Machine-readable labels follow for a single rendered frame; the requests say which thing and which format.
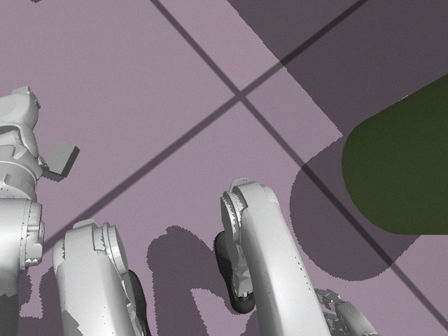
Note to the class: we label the left robot hand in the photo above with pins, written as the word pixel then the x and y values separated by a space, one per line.
pixel 22 106

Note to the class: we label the left robot arm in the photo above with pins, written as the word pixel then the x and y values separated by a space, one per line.
pixel 21 228

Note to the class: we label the small box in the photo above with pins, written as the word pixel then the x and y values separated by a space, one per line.
pixel 62 158

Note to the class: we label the left robot foot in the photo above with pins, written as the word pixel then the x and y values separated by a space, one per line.
pixel 140 302

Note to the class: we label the right robot hand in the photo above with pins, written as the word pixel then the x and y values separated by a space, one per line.
pixel 348 321

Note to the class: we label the right robot foot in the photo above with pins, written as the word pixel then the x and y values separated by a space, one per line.
pixel 242 305

